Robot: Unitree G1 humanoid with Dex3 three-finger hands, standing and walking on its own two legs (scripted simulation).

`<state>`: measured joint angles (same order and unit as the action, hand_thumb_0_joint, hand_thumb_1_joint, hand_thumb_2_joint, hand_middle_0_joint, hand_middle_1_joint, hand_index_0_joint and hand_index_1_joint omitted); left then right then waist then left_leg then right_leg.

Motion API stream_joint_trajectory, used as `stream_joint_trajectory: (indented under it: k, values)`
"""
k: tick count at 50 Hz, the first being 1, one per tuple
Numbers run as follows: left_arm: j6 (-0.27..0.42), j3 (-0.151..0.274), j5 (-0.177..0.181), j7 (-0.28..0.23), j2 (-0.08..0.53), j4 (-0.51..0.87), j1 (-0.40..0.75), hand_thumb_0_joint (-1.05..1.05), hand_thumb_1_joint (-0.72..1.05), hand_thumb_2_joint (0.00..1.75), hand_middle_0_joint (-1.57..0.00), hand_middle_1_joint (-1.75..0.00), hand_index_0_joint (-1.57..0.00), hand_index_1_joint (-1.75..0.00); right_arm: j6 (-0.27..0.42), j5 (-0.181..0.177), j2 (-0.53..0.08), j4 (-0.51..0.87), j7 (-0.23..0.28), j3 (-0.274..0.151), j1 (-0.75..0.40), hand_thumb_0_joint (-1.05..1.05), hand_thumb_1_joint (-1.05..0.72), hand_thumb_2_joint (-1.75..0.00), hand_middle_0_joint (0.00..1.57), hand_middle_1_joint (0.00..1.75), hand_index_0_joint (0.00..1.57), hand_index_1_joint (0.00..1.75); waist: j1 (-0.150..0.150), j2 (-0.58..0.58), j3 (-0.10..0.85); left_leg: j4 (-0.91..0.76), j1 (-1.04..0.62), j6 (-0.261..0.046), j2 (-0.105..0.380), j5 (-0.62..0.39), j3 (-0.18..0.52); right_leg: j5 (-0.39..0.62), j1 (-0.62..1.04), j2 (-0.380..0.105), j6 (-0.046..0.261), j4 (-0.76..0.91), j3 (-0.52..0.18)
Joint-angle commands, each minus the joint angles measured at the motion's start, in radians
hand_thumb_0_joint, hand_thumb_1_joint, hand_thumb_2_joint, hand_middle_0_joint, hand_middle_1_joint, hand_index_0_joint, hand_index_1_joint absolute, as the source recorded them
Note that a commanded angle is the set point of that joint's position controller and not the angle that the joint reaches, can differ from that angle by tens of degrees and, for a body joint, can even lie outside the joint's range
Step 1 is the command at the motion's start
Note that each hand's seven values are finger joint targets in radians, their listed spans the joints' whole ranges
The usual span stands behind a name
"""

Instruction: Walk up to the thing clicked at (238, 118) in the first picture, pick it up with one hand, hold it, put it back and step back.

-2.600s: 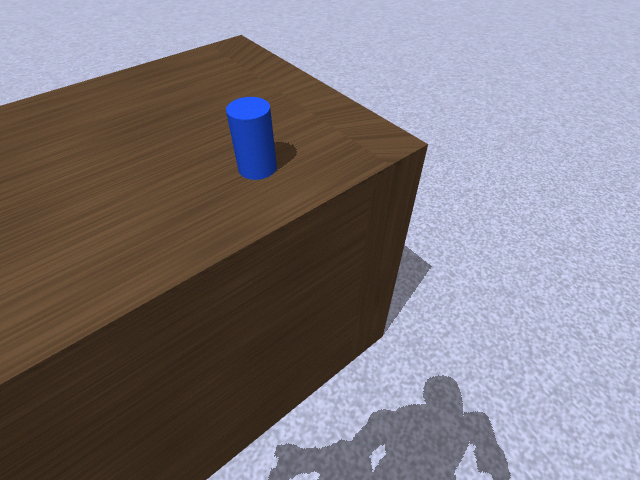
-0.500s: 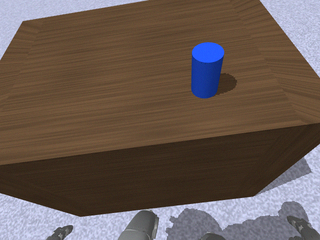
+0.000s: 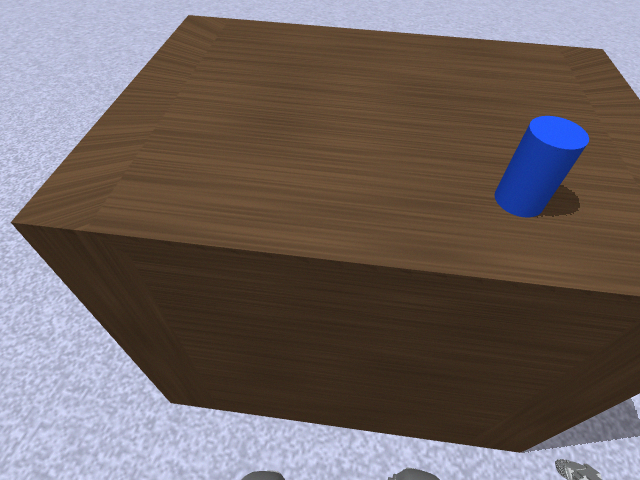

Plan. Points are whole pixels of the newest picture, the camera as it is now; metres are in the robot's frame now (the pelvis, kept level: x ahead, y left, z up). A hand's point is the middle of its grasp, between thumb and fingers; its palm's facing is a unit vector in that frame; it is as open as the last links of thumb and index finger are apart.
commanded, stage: walk up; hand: right
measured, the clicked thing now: (537, 169) +0.51 -0.26 +0.12
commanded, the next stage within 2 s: stand in 1.32 s
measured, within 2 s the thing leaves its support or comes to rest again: neither
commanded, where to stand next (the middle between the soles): +0.06 -0.01 m, yaw -4 degrees
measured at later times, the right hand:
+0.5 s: hand out of the picture +0.09 -0.25 -0.13, palm faces -0.01 +0.94 -0.33, open 7.4 cm
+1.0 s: hand out of the picture +0.09 -0.27 -0.11, palm faces +0.04 +0.94 -0.35, open 7.3 cm
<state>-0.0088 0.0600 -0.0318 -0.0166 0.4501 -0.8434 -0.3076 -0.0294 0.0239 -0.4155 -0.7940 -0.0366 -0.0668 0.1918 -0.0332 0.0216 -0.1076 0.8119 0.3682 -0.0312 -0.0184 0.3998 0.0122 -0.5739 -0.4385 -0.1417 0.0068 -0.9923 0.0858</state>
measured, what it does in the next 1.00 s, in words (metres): steps on the spot: right foot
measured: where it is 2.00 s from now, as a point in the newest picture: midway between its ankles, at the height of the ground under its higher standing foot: outside the picture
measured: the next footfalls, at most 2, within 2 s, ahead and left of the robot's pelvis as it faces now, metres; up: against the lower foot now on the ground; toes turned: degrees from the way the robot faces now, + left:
right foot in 0.26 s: +0.06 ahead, -0.14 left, +0.00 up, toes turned -2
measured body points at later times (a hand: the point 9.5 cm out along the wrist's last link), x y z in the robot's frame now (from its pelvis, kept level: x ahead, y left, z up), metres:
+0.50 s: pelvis +0.00 +0.00 +0.02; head +0.02 +0.00 +0.47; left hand +0.09 +0.31 -0.10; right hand +0.09 -0.30 -0.10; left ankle +0.03 +0.11 -0.70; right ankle +0.02 -0.14 -0.70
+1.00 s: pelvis +0.01 -0.01 +0.04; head +0.01 +0.00 +0.49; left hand +0.11 +0.29 -0.09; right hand +0.08 -0.32 -0.09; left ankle +0.03 +0.11 -0.70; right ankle +0.02 -0.14 -0.70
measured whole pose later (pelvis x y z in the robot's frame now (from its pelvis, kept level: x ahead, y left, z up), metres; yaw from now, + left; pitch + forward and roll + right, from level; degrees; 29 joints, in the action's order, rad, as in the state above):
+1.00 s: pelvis +0.01 -0.01 +0.04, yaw -3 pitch -3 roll +0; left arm 0.02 -0.01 -0.01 0.01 0.36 -1.13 -0.10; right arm 0.01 0.01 -0.36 -1.13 -0.02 -0.02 0.08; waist 0.00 0.00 -0.06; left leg 0.39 0.14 0.00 0.01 0.19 -0.02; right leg -0.19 -0.14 -0.02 -0.03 -0.38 -0.02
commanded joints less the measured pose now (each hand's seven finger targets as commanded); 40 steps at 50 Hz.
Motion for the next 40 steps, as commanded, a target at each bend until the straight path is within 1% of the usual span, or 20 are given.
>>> stream_joint_trajectory:
  k: [1, 2, 4, 5, 8, 10, 11, 13, 14, 15, 16, 17, 18, 19, 20, 22, 25, 28, 31, 40]
  values:
    - [0.04, 0.062, 0.025, -0.002, 0.198, 0.035, -0.023, 0.0, 0.9, 0.9, -0.2, -0.3, -0.2, -0.3, 0.049, -0.005, -0.236, 0.063, 0.045, -0.046, -0.05, 0.0, -0.9, -0.9, 0.2, 0.3, 0.2, 0.3, 0.018, -0.146, 0.027, -0.406, -0.057, -0.155, 0.201, -0.01, 0.353, 0.077, -0.13, 0.013, 0.014, -0.019, -0.119]
    - [0.034, 0.06, 0.026, 0.001, 0.187, 0.019, -0.035, 0.0, 0.9, 0.9, -0.2, -0.3, -0.2, -0.3, 0.059, -0.011, -0.246, 0.052, 0.047, -0.044, -0.03, 0.0, -0.9, -0.9, 0.2, 0.3, 0.2, 0.3, 0.019, -0.166, 0.044, -0.402, -0.061, -0.138, 0.208, -0.051, 0.349, 0.112, -0.109, 0.022, 0.013, -0.005, -0.117]
    - [0.029, 0.054, 0.023, 0.001, 0.174, 0.003, -0.022, 0.0, 0.9, 0.9, -0.2, -0.3, -0.2, -0.3, 0.07, -0.008, -0.256, 0.034, 0.046, -0.048, -0.018, 0.0, -0.9, -0.9, 0.2, 0.3, 0.2, 0.3, 0.022, -0.193, 0.073, -0.407, -0.058, -0.157, 0.226, -0.059, 0.361, 0.105, -0.048, 0.039, 0.011, 0.033, -0.124]
    - [0.027, 0.052, 0.021, 0.002, 0.18, 0.001, 0.002, 0.0, 0.9, 0.9, -0.2, -0.3, -0.2, -0.3, 0.072, 0.0, -0.255, 0.034, 0.048, -0.048, -0.006, 0.0, -0.9, -0.9, 0.2, 0.3, 0.2, 0.3, 0.037, -0.183, 0.066, -0.417, -0.062, -0.143, 0.219, -0.064, 0.355, 0.095, -0.051, 0.046, 0.01, 0.044, -0.138]
    - [0.034, 0.042, 0.023, 0.003, 0.165, -0.009, 0.009, 0.0, 0.9, 0.9, -0.2, -0.3, -0.2, -0.3, 0.075, 0.002, -0.254, 0.026, 0.052, -0.047, -0.008, 0.0, -0.9, -0.9, 0.2, 0.3, 0.2, 0.3, 0.033, -0.198, 0.078, -0.397, -0.077, -0.175, 0.242, -0.151, 0.329, 0.095, 0.004, 0.056, 0.012, 0.156, -0.111]
    - [0.045, 0.036, 0.024, 0.0, 0.15, -0.023, 0.004, 0.0, 0.9, 0.9, -0.2, -0.3, -0.2, -0.3, 0.07, 0.001, -0.244, 0.022, 0.05, -0.042, -0.028, 0.0, -0.9, -0.9, 0.2, 0.3, 0.2, 0.3, 0.025, -0.188, 0.106, -0.341, -0.061, -0.176, 0.241, -0.26, 0.287, 0.101, 0.095, 0.086, 0.015, 0.255, -0.081]
    - [0.05, 0.035, 0.023, 0.0, 0.146, -0.028, 0.017, 0.0, 0.9, 0.9, -0.2, -0.3, -0.2, -0.3, 0.067, -0.001, -0.234, 0.018, 0.051, -0.038, -0.018, 0.0, -0.9, -0.9, 0.2, 0.3, 0.2, 0.3, 0.029, -0.162, 0.119, -0.307, -0.074, -0.158, 0.214, -0.316, 0.251, 0.137, 0.131, 0.103, 0.016, 0.333, -0.069]
    - [0.062, 0.029, 0.019, -0.004, 0.13, -0.052, 0.0, 0.0, 0.9, 0.9, -0.2, -0.3, -0.2, -0.3, 0.061, -0.016, -0.204, 0.008, 0.049, -0.022, -0.033, 0.0, -0.9, -0.9, 0.2, 0.3, 0.2, 0.3, -0.002, -0.118, 0.142, -0.222, -0.043, -0.115, 0.186, -0.379, 0.19, 0.304, 0.263, 0.116, 0.026, 0.51, -0.07]
    - [0.072, 0.035, 0.013, -0.009, 0.163, -0.05, 0.004, 0.0, 0.9, 0.9, -0.2, -0.3, -0.2, -0.3, 0.062, -0.025, -0.173, 0.006, 0.049, -0.011, -0.03, 0.0, -0.9, -0.9, 0.2, 0.3, 0.2, 0.3, -0.007, -0.06, 0.169, -0.168, -0.013, -0.074, 0.166, -0.404, 0.161, 0.399, 0.339, 0.064, 0.049, 0.542, -0.152]
    - [0.081, 0.042, 0.007, -0.013, 0.214, -0.049, 0.012, 0.0, 0.9, 0.9, -0.2, -0.3, -0.2, -0.3, 0.064, -0.032, -0.141, 0.01, 0.047, -0.001, -0.041, 0.0, -0.9, -0.9, 0.2, 0.3, 0.2, 0.3, -0.002, 0.052, 0.178, -0.084, 0.044, -0.021, 0.085, -0.328, 0.099, 0.494, 0.349, -0.056, 0.102, 0.568, -0.339]
    - [0.077, 0.04, 0.015, -0.006, 0.245, -0.045, 0.087, 0.0, 0.9, 0.9, -0.2, -0.3, -0.2, -0.3, 0.057, -0.031, -0.148, -0.016, 0.051, -0.007, -0.034, 0.0, -0.9, -0.9, 0.2, 0.3, 0.2, 0.3, 0.03, 0.088, 0.144, -0.095, -0.019, 0.0, 0.031, -0.08, 0.038, 0.451, 0.225, -0.141, 0.18, 0.552, -0.407]
    - [0.072, 0.03, 0.017, 0.001, 0.225, -0.029, 0.147, 0.0, 0.9, 0.9, -0.2, -0.3, -0.2, -0.3, 0.058, -0.024, -0.153, -0.05, 0.053, -0.012, 0.002, 0.0, -0.9, -0.9, 0.2, 0.3, 0.2, 0.3, 0.063, 0.092, 0.126, -0.153, -0.114, -0.001, 0.04, 0.004, 0.039, 0.432, 0.136, -0.146, 0.184, 0.534, -0.379]
    - [0.068, 0.015, 0.02, 0.005, 0.188, -0.024, 0.169, 0.0, 0.9, 0.9, -0.2, -0.3, -0.2, -0.3, 0.065, -0.018, -0.166, -0.07, 0.053, -0.015, 0.019, 0.0, -0.9, -0.9, 0.2, 0.3, 0.2, 0.3, 0.076, 0.066, 0.129, -0.252, -0.167, -0.014, 0.062, -0.053, 0.089, 0.442, 0.105, -0.096, 0.134, 0.498, -0.302]
    - [0.065, 0.002, 0.027, 0.007, 0.153, -0.027, 0.165, 0.0, 0.9, 0.9, -0.2, -0.3, -0.2, -0.3, 0.072, -0.016, -0.194, -0.076, 0.049, -0.017, -0.014, 0.0, -0.9, -0.9, 0.2, 0.3, 0.2, 0.3, 0.059, 0.01, 0.13, -0.315, -0.156, -0.037, 0.106, -0.123, 0.157, 0.422, 0.118, -0.02, 0.075, 0.464, -0.213]
    - [0.063, -0.002, 0.029, 0.008, 0.142, -0.041, 0.148, 0.0, 0.9, 0.9, -0.2, -0.3, -0.2, -0.3, 0.074, -0.016, -0.202, -0.075, 0.044, -0.018, -0.066, 0.0, -0.9, -0.9, 0.2, 0.3, 0.2, 0.3, 0.032, -0.005, 0.126, -0.326, -0.128, -0.066, 0.139, -0.139, 0.191, 0.373, 0.14, 0.038, 0.049, 0.452, -0.157]
    - [0.065, -0.004, 0.023, 0.009, 0.148, -0.076, 0.128, 0.0, 0.9, 0.9, -0.2, -0.3, -0.2, -0.3, 0.072, -0.019, -0.182, -0.086, 0.037, -0.006, -0.092, 0.0, -0.9, -0.9, 0.2, 0.3, 0.2, 0.3, 0.014, 0.032, 0.121, -0.337, -0.084, -0.073, 0.156, -0.096, 0.188, 0.301, 0.195, 0.046, 0.048, 0.505, -0.178]
    - [0.067, -0.004, 0.028, 0.01, 0.162, -0.083, 0.183, 0.0, 0.9, 0.9, -0.2, -0.3, -0.2, -0.3, 0.072, -0.015, -0.171, -0.124, 0.036, 0.008, -0.085, 0.0, -0.9, -0.9, 0.2, 0.3, 0.2, 0.3, 0.034, 0.008, 0.109, -0.37, -0.089, -0.032, 0.109, -0.113, 0.128, 0.367, 0.216, 0.008, 0.059, 0.529, -0.217]
    - [0.066, -0.013, 0.036, 0.009, 0.146, -0.117, 0.187, 0.0, 0.9, 0.9, -0.2, -0.3, -0.2, -0.3, 0.076, -0.017, -0.173, -0.159, 0.036, 0.011, -0.112, 0.0, -0.9, -0.9, 0.2, 0.3, 0.2, 0.3, 0.022, -0.033, 0.131, -0.393, -0.131, -0.03, 0.126, -0.208, 0.131, 0.435, 0.242, 0.025, 0.047, 0.527, -0.185]
    - [0.065, -0.016, 0.034, 0.009, 0.15, -0.138, 0.21, 0.0, 0.9, 0.9, -0.2, -0.3, -0.2, -0.3, 0.075, -0.018, -0.165, -0.181, 0.036, 0.014, -0.126, 0.0, -0.9, -0.9, 0.2, 0.3, 0.2, 0.3, 0.024, -0.037, 0.136, -0.415, -0.148, -0.022, 0.125, -0.231, 0.109, 0.463, 0.272, 0.02, 0.041, 0.559, -0.189]
    - [0.059, -0.024, 0.03, 0.012, 0.138, -0.201, 0.255, 0.0, 0.9, 0.9, -0.2, -0.3, -0.2, -0.3, 0.069, -0.015, -0.16, -0.236, 0.035, 0.013, -0.172, 0.0, -0.9, -0.9, 0.2, 0.3, 0.2, 0.3, 0.025, -0.034, 0.128, -0.482, -0.204, -0.008, 0.125, -0.217, 0.08, 0.462, 0.288, 0.018, 0.023, 0.65, -0.193]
